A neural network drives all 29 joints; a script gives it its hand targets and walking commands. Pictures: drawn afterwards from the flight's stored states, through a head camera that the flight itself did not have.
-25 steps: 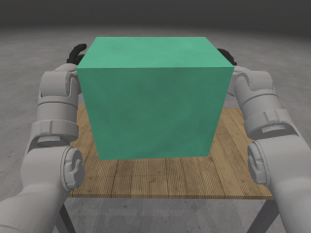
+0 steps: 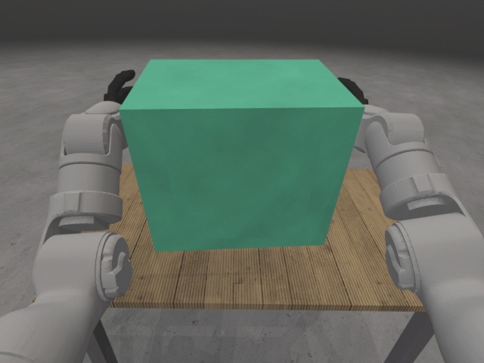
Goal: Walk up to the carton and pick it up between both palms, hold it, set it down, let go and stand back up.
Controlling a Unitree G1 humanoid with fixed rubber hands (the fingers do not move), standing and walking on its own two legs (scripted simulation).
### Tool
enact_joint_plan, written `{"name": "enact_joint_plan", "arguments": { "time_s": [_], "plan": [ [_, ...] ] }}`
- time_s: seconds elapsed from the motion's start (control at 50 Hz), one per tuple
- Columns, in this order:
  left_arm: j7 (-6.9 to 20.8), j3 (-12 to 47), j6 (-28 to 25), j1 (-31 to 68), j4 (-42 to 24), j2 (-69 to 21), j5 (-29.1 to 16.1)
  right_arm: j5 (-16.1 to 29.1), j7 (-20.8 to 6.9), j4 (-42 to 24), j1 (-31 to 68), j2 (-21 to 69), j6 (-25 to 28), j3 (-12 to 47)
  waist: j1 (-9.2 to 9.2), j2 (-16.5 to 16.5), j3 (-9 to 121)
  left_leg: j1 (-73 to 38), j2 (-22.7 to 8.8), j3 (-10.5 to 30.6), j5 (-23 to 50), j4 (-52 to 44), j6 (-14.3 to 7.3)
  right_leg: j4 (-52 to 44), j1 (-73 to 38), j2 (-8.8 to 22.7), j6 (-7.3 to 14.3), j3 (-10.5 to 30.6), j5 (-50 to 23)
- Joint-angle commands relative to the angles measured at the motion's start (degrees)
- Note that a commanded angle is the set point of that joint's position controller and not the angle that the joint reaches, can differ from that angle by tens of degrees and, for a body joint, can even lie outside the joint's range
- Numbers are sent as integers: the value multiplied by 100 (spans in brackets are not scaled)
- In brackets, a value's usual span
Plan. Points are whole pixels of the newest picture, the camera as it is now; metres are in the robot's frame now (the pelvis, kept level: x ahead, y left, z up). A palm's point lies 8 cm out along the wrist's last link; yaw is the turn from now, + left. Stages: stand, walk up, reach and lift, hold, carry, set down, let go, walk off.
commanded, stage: hold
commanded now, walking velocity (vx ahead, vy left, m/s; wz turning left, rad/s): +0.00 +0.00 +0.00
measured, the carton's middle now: (238, 153) +0.36 +0.00 +0.26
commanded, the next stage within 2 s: set down in 1.46 s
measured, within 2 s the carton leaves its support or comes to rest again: neither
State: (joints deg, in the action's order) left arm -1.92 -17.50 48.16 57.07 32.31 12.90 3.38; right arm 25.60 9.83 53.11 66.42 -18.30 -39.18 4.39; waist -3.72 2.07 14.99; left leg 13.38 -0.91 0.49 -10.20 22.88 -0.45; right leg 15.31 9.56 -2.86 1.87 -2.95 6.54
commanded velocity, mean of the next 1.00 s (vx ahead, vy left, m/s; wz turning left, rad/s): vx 0.00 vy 0.00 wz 0.00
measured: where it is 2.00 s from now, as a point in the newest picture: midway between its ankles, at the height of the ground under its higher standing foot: outside the picture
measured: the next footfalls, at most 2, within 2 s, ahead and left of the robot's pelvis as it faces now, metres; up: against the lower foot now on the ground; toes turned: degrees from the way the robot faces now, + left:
none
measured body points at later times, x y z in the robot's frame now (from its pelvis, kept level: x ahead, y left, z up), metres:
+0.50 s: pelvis +0.00 +0.00 +0.00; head -0.10 +0.00 +0.44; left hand +0.39 +0.18 +0.32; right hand +0.38 -0.19 +0.31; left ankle +0.02 +0.11 -0.75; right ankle +0.02 -0.10 -0.75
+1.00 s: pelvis +0.00 +0.00 +0.00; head -0.10 +0.00 +0.44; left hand +0.39 +0.18 +0.31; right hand +0.38 -0.19 +0.31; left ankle +0.02 +0.11 -0.75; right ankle +0.02 -0.10 -0.75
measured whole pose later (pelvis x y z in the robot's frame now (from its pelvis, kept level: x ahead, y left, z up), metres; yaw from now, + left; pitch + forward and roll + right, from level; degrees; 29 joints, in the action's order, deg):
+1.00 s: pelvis +0.00 +0.00 +0.00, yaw +0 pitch +1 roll -2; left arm -2.2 -16.6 47.7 57.4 33.2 13.2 2.8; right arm 25.5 9.7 53.8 66.9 -18.5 -39.2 4.2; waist -3.8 2.1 15.3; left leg 13.8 -0.9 0.7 -10.1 22.9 -0.4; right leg 15.4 10.0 -2.9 1.9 -2.9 6.5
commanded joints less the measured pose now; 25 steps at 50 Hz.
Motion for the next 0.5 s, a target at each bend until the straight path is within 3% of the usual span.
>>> {"name": "enact_joint_plan", "arguments": {
  "time_s": [0.0, 0.08, 0.14, 0.24, 0.36, 0.38, 0.4, 0.44, 0.48],
  "plan": [
    [923, 1987, -405, 4465, -1262, -3799, -1052, 956, -822, -2522, 4930, 3876, 301, 551, -54, 135, 1984, -147, 84, 484, 926, -291, 184, 71, -1212, -30, -117, 689, -1022],
    [928, 1925, -397, 4482, -1111, -3758, -1032, 944, -842, -2505, 5004, 3925, 315, 616, 18, -12, 1896, -81, 101, 456, 784, -299, 120, 51, -1165, -29, -133, 700, -865],
    [906, 2061, -417, 4526, -1221, -3908, -1107, 968, -844, -2536, 5094, 3919, 351, 530, -38, 165, 2082, -111, 83, 493, 887, -278, 157, 91, -1177, -43, -111, 679, -943],
    [937, 1815, -397, 4455, -1009, -3730, -975, 920, -832, -2252, 4892, 3853, 287, 524, -8, 115, 1802, 1, 103, 480, 729, -343, 121, 49, -1215, 0, -135, 706, -912],
    [941, 1846, -447, 4527, -1050, -3775, -1043, 932, -809, -2498, 5100, 4000, 337, 575, 12, -14, 2092, -36, 116, 480, 813, -281, 88, 79, -1266, 1, -170, 721, -1006],
    [940, 1896, -456, 4622, -1093, -3768, -1072, 928, -806, -2424, 5071, 3972, 328, 539, -65, 18, 2028, -46, 118, 474, 779, -278, 101, 72, -1243, 28, -184, 739, -996],
    [940, 1850, -443, 4526, -953, -3780, -1013, 944, -804, -2450, 5118, 3979, 330, 552, 16, 70, 1998, -39, 112, 461, 793, -282, 112, 47, -1227, 12, -171, 746, -970],
    [953, 1736, -426, 4480, -856, -3655, -971, 926, -785, -2430, 5064, 3950, 307, 553, 6, -83, 1931, -22, 154, 442, 666, -296, 69, -6, -1260, 46, -207, 758, -904],
    [974, 1751, -441, 4507, -911, -3645, -980, 883, -770, -2365, 5016, 3951, 307, 509, -4, -34, 1888, -2, 140, 457, 713, -314, 75, 20, -1252, 37, -199, 762, -952]
  ]
}}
